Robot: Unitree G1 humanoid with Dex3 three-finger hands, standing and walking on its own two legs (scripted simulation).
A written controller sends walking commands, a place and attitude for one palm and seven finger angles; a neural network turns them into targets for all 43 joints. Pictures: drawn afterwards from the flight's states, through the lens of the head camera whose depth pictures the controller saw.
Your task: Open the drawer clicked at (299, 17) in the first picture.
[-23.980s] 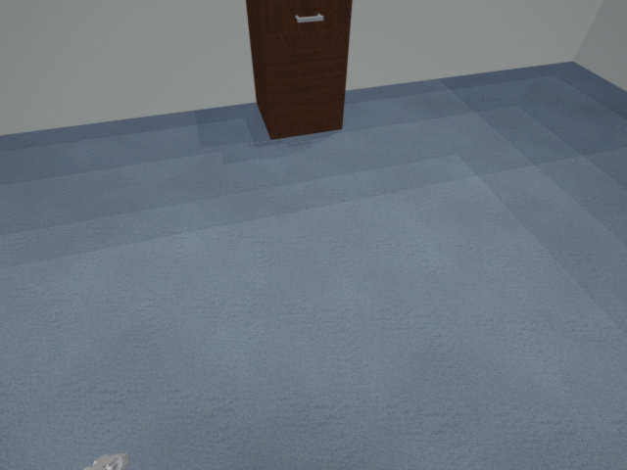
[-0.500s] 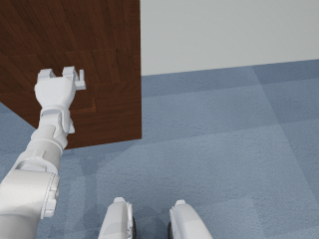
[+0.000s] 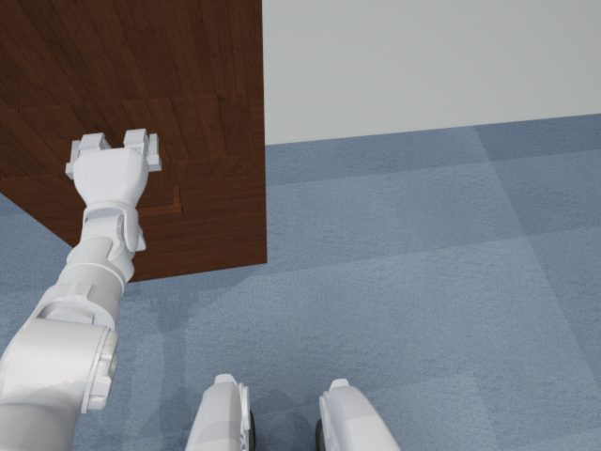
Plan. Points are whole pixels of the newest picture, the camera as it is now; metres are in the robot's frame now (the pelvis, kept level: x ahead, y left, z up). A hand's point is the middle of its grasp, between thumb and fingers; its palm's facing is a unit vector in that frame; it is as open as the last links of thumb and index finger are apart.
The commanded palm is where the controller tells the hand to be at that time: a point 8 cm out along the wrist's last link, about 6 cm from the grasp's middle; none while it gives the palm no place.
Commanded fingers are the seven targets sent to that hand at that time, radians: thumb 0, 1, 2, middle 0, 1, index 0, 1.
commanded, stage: close the thumb around the handle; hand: left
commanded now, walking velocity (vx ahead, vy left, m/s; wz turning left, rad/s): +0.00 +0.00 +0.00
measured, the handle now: (115, 155) +0.53 +0.24 -0.01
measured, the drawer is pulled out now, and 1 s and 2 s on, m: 0.00 0.02 0.14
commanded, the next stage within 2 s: pull the drawer open in 0.58 s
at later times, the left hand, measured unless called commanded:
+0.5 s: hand (128, 193) +0.48 +0.23 -0.04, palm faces -0.05 -0.02 -1.00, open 5.7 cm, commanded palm +0.47 +0.21 +0.01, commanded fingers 0.00 0.90 0.90 -0.40 -1.35 -0.40 -1.35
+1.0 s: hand (127, 204) +0.46 +0.23 -0.04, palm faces -0.05 -0.05 -1.00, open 5.1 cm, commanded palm +0.43 +0.21 +0.01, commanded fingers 0.00 0.90 0.90 -0.40 -1.35 -0.40 -1.35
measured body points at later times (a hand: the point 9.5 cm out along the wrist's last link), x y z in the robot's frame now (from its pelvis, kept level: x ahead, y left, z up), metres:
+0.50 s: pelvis +0.01 -0.01 +0.00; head +0.15 +0.01 +0.43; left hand +0.48 +0.23 +0.02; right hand +0.03 -0.27 -0.13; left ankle +0.04 +0.10 -0.62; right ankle +0.00 -0.13 -0.62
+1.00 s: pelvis +0.02 +0.00 +0.01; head +0.15 +0.01 +0.44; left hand +0.46 +0.23 +0.02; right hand +0.04 -0.26 -0.12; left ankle +0.04 +0.10 -0.62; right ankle +0.00 -0.13 -0.62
